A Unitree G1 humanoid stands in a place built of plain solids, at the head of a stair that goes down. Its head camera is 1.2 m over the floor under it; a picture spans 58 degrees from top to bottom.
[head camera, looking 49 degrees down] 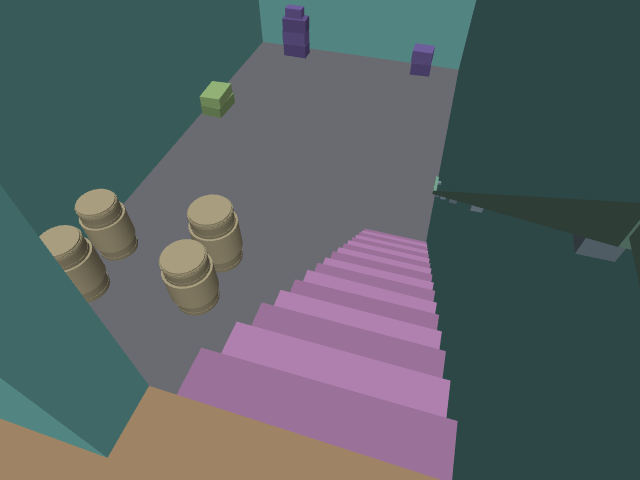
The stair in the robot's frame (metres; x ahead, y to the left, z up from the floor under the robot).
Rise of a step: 0.20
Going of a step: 0.23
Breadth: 0.89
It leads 17 degrees to the right of straight ahead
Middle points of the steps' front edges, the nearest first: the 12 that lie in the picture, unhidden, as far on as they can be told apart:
0.37 0.06 0.00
0.59 -0.01 -0.20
0.81 -0.07 -0.40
1.03 -0.14 -0.59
1.24 -0.20 -0.79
1.45 -0.27 -0.99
1.67 -0.34 -1.19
1.90 -0.41 -1.39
2.11 -0.47 -1.59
2.34 -0.54 -1.79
2.55 -0.60 -1.98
2.77 -0.67 -2.18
